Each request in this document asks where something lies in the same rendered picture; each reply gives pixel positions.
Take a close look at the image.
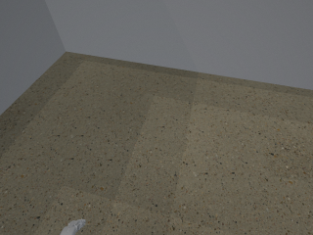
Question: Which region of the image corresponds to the left robot hand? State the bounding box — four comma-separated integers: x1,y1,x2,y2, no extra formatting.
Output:
60,218,86,235

